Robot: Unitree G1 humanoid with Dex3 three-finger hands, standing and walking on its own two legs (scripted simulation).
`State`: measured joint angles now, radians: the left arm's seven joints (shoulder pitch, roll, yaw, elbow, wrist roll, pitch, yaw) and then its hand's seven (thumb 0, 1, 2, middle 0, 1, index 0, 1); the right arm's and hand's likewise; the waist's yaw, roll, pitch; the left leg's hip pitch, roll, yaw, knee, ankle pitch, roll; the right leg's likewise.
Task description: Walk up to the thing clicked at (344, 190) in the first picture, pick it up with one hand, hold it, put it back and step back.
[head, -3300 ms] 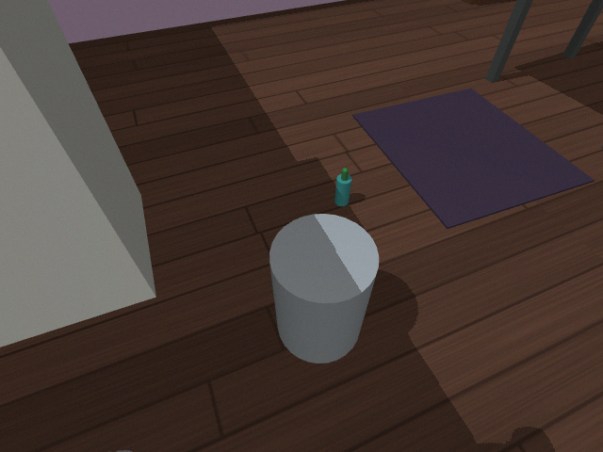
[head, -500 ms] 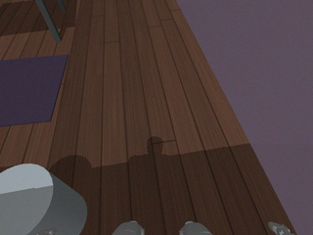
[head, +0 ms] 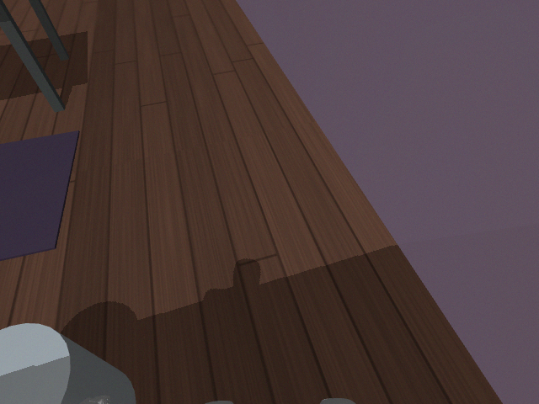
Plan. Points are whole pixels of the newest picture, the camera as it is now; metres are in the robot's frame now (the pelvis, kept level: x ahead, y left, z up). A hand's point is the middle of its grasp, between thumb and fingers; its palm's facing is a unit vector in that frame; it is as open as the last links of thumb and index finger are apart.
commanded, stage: walk up
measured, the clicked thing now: out of the picture +0.37 +1.24 -0.65
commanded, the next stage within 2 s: stand in 0.66 s
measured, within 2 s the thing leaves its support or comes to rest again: neither
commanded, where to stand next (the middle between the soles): +0.08 +0.03 m, yaw +1 degrees
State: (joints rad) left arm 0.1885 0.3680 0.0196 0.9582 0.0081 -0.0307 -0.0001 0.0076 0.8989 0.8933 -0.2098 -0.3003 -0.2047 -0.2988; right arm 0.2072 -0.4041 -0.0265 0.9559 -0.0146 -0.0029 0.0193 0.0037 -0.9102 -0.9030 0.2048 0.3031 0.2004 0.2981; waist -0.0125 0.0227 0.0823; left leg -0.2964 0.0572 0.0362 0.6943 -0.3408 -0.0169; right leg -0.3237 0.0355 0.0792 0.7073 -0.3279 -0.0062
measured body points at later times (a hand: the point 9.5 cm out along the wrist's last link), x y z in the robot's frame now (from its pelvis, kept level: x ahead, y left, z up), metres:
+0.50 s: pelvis +0.02 +0.01 +0.02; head +0.04 +0.01 +0.47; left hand +0.13 +0.31 -0.10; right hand +0.10 -0.29 -0.11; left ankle +0.02 +0.14 -0.72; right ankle +0.04 -0.12 -0.72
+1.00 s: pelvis +0.03 +0.02 +0.03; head +0.04 +0.01 +0.48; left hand +0.13 +0.31 -0.10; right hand +0.10 -0.29 -0.11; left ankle +0.02 +0.14 -0.72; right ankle +0.04 -0.12 -0.72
